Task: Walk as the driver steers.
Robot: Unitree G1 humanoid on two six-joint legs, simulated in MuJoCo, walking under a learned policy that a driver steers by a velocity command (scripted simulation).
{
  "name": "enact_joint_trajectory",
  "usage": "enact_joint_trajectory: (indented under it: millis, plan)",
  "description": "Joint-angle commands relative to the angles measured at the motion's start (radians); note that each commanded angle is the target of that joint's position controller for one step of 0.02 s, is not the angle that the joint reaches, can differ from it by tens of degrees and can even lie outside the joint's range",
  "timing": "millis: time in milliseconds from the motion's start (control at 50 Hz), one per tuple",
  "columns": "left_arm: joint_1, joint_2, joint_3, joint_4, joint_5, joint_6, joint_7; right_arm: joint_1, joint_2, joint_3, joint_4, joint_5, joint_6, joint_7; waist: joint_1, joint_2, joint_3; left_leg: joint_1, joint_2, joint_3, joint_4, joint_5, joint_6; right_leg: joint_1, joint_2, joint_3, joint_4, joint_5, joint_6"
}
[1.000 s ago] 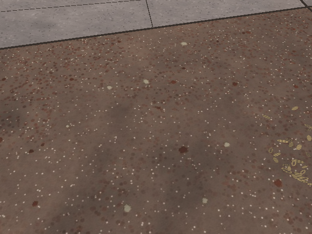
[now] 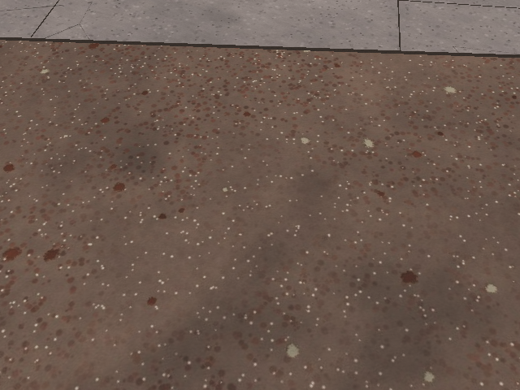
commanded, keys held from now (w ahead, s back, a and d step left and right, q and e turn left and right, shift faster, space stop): w+e+shift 0.24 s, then e+shift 0.06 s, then shift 0.02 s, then q+shift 0.68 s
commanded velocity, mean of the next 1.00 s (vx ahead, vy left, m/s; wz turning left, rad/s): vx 0.32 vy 0.00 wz -0.01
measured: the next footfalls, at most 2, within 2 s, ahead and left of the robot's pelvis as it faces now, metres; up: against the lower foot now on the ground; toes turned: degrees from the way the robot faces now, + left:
left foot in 0.02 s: +0.03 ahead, +0.10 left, +0.00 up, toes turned -6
right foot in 0.46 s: +0.31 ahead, -0.20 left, +0.00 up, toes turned -23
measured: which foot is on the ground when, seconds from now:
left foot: up 0.00-0.00, down 0.02-0.46, up 0.48-0.92, down 0.94-1.00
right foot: down 0.00-0.00, up 0.02-0.44, down 0.46-0.94, up 0.96-1.00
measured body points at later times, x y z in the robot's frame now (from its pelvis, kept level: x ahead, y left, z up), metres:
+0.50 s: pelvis +0.20 -0.08 -0.03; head +0.26 -0.09 +0.42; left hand +0.50 +0.03 -0.12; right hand +0.03 -0.28 -0.15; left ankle +0.01 +0.11 -0.68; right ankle +0.28 -0.18 -0.75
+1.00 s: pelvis +0.32 -0.08 -0.03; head +0.35 -0.05 +0.42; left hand +0.45 +0.18 -0.16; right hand +0.46 -0.35 -0.12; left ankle +0.38 -0.01 -0.74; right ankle +0.27 -0.20 -0.70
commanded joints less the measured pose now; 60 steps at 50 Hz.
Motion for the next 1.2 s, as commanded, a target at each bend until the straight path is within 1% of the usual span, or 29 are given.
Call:
enact_joint_trajectory:
  millis: [20,40,60,80,140,260,320,360,400,440,460,480,500,520,560,600,640,720,820,900,920,940,960,980,1020,1060,1080,1140,1200]
  plan:
    - [-0.173,0.039,0.018,-0.131,-0.007,-0.027,0.016,0.237,-0.190,-0.054,0.026,0.008,-0.036,-0.040,-0.154,0.173,-0.042,0.530,0.248,-0.170,-0.337,-0.082,0.038,-0.498,0.051,-0.033,0.239,-0.442,0.020]
    - [-0.175,0.021,0.001,-0.169,-0.005,-0.044,0.016,0.114,-0.267,-0.066,-0.035,-0.024,-0.040,-0.041,-0.104,0.221,-0.045,0.386,0.506,-0.573,-0.431,-0.368,0.125,-0.602,0.033,-0.095,0.443,-0.295,0.031]
    - [-0.225,0.095,0.010,-0.182,0.004,-0.051,0.005,0.048,-0.215,-0.058,-0.039,-0.037,-0.046,-0.035,-0.060,0.092,-0.005,0.266,0.509,-0.553,-0.410,-0.399,0.159,-0.584,-0.098,-0.099,0.555,-0.159,0.024]
    - [-0.211,0.114,0.018,-0.170,0.006,-0.055,-0.014,0.017,-0.151,-0.039,-0.044,-0.029,-0.057,-0.027,-0.036,0.058,0.008,0.231,0.443,-0.447,-0.401,-0.340,0.143,-0.568,-0.107,-0.112,0.602,-0.094,0.023]
    - [-0.128,0.096,0.012,-0.134,0.023,-0.045,-0.060,0.074,-0.135,-0.031,-0.021,-0.018,-0.090,-0.013,-0.033,0.108,0.018,0.223,0.326,-0.177,-0.418,-0.149,0.096,-0.563,-0.134,-0.184,0.746,0.003,0.028]
    - [-0.280,0.073,-0.010,-0.177,0.026,-0.040,-0.079,0.282,-0.107,-0.032,0.063,-0.024,-0.116,0.012,-0.113,0.073,0.115,0.317,0.322,0.044,-0.423,0.091,0.075,-0.703,-0.174,-0.231,0.754,0.081,0.012]
    - [-0.393,0.018,-0.040,-0.219,0.033,-0.055,-0.091,0.288,-0.069,-0.019,0.089,-0.021,-0.116,0.005,-0.125,0.070,0.177,0.263,0.288,0.189,-0.382,0.544,0.068,-0.598,-0.173,-0.345,0.520,0.093,0.015]
    - [-0.424,-0.030,-0.067,-0.238,0.027,-0.068,-0.098,0.308,-0.082,-0.017,0.123,-0.018,-0.111,0.000,-0.122,0.093,0.163,0.224,0.289,0.226,-0.356,0.832,0.066,-0.415,-0.137,-0.405,0.312,0.067,-0.015]
    - [-0.335,-0.033,-0.073,-0.202,0.033,-0.076,-0.076,0.337,-0.115,-0.017,0.172,-0.007,-0.105,-0.003,-0.079,0.144,0.082,0.255,0.301,0.236,-0.253,1.301,0.078,-0.185,-0.043,-0.444,0.195,0.031,-0.062]
    - [-0.053,0.026,-0.053,-0.101,0.042,-0.101,-0.038,0.326,-0.134,-0.012,0.208,0.013,-0.098,-0.005,0.069,0.187,-0.062,0.227,0.291,0.205,0.041,1.362,0.080,0.149,-0.030,-0.378,0.039,0.160,-0.125]
    - [0.102,0.077,-0.038,-0.043,0.067,-0.115,-0.017,0.283,-0.117,-0.005,0.196,0.032,-0.104,0.000,0.158,0.173,-0.155,0.068,0.245,0.208,0.263,1.108,0.068,0.424,-0.137,-0.308,-0.027,0.364,-0.144]
    - [0.146,0.168,-0.029,-0.023,0.076,-0.124,0.003,0.313,0.017,0.019,0.148,0.029,-0.108,0.010,0.096,-0.073,-0.323,-0.198,0.094,0.197,0.646,-0.144,0.048,0.739,-0.503,-0.025,0.142,1.071,-0.180]
    - [0.210,0.210,-0.003,-0.043,0.033,-0.128,0.014,0.447,-0.016,0.003,0.172,0.087,-0.090,-0.012,0.099,-0.121,-0.619,-0.242,0.028,-0.070,0.896,-0.244,0.054,0.882,-0.690,0.167,0.214,1.461,-0.310]
    - [0.128,0.169,-0.005,-0.048,-0.002,-0.113,0.024,0.360,-0.078,-0.015,0.172,0.075,-0.078,-0.016,0.090,-0.071,-0.550,-0.251,0.076,-0.069,0.889,-0.114,0.046,0.719,-0.614,0.046,0.108,1.266,-0.291]
    - [-0.047,0.021,-0.051,-0.053,-0.003,-0.115,0.033,0.261,-0.054,-0.018,0.163,0.031,-0.062,-0.010,0.009,-0.032,-0.199,-0.315,0.149,0.032,0.747,-0.010,0.023,0.400,-0.496,-0.120,-0.038,0.889,-0.205]
    - [-0.067,-0.003,-0.060,-0.044,-0.006,-0.114,0.050,0.308,-0.008,-0.025,0.186,-0.006,-0.019,0.009,-0.042,-0.059,-0.103,-0.211,0.148,0.067,0.711,0.035,-0.004,0.183,-0.447,-0.251,-0.127,0.787,-0.179]
    - [-0.076,0.015,-0.051,-0.041,-0.002,-0.127,0.052,0.327,0.035,-0.030,0.178,-0.002,0.001,0.019,-0.079,-0.065,-0.105,-0.179,0.132,0.092,0.705,0.080,-0.011,0.109,-0.438,-0.322,-0.162,0.759,-0.179]
    - [-0.142,-0.019,-0.055,-0.045,0.000,-0.126,0.060,0.233,0.039,-0.041,0.114,-0.012,0.028,0.026,-0.102,-0.149,-0.050,-0.255,0.159,0.118,0.575,0.209,-0.011,0.050,-0.421,-0.443,-0.185,0.541,-0.177]
    - [-0.125,0.030,-0.035,-0.046,0.004,-0.108,0.058,0.103,0.031,-0.037,0.033,-0.017,0.044,0.063,-0.056,-0.137,-0.048,-0.161,0.158,0.181,0.296,0.272,0.025,0.064,-0.465,-0.501,-0.122,0.310,-0.140]
    - [-0.088,0.075,-0.011,-0.044,-0.005,-0.076,0.045,0.050,0.000,-0.053,-0.027,-0.014,0.049,0.060,-0.031,-0.112,-0.024,-0.123,0.133,0.215,0.172,0.098,0.063,0.122,-0.533,-0.500,0.008,0.225,-0.089]
    - [-0.069,0.082,-0.005,-0.037,-0.009,-0.064,0.042,0.081,-0.002,-0.057,-0.024,-0.016,0.040,0.055,-0.047,-0.062,-0.036,-0.062,0.120,0.209,0.083,0.131,0.078,0.117,-0.511,-0.528,0.114,0.185,-0.056]
    - [-0.024,0.080,-0.001,-0.030,-0.005,-0.054,0.034,0.172,-0.058,-0.076,0.004,-0.026,0.022,0.040,-0.081,0.097,-0.068,0.060,0.140,0.069,-0.050,0.270,0.114,0.045,-0.438,-0.556,0.352,0.060,0.001]
    - [-0.032,0.008,-0.021,-0.107,-0.001,-0.048,0.025,0.174,-0.239,-0.118,-0.012,-0.015,0.012,0.021,-0.048,0.376,-0.046,0.162,0.397,-0.403,-0.147,0.708,0.259,-0.273,-0.225,-0.575,0.642,-0.468,0.098]
    - [-0.099,0.012,-0.032,-0.139,0.021,-0.032,0.033,0.257,-0.255,-0.134,-0.012,0.012,0.008,0.027,-0.108,0.269,-0.157,0.217,0.447,-0.572,-0.213,0.697,0.382,-0.360,-0.145,-0.319,0.781,-0.570,0.108]
    - [-0.143,0.024,-0.032,-0.132,0.004,-0.041,0.044,0.167,-0.175,-0.114,-0.021,0.004,0.021,0.016,-0.075,0.118,-0.070,0.157,0.369,-0.402,-0.220,0.421,0.341,-0.396,-0.186,-0.243,0.770,-0.374,0.085]
    - [-0.148,0.041,-0.027,-0.124,0.020,-0.049,0.053,0.042,-0.099,-0.092,-0.057,0.013,0.032,0.008,-0.029,0.104,-0.059,0.089,0.263,-0.287,-0.214,0.435,0.261,-0.328,-0.200,-0.231,0.672,-0.225,0.070]
    - [-0.132,0.039,-0.027,-0.115,0.025,-0.042,0.052,0.033,-0.088,-0.088,-0.065,0.011,0.031,0.012,-0.024,0.083,-0.087,0.083,0.244,-0.265,-0.199,0.511,0.251,-0.295,-0.182,-0.237,0.669,-0.202,0.069]
    - [-0.124,0.011,-0.037,-0.119,0.013,-0.028,0.048,0.072,-0.131,-0.104,-0.059,0.006,0.022,0.025,-0.031,0.026,-0.125,0.105,0.218,-0.279,-0.178,0.540,0.237,-0.272,-0.154,-0.223,0.574,-0.196,0.077]
    - [-0.151,0.017,-0.039,-0.134,0.011,-0.023,0.053,0.089,-0.150,-0.112,-0.063,-0.001,0.028,0.026,-0.055,0.069,-0.110,0.097,0.199,-0.353,-0.199,0.347,0.231,-0.279,-0.132,-0.204,0.478,-0.178,0.080]
Keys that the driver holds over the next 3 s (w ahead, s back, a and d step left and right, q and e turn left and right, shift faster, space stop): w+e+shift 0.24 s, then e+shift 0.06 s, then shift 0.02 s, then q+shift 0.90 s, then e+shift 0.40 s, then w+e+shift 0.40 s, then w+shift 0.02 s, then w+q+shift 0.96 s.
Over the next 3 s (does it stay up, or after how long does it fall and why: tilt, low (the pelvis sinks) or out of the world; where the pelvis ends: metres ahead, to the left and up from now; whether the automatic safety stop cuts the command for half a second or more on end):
stays up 1.26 -0.24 -0.01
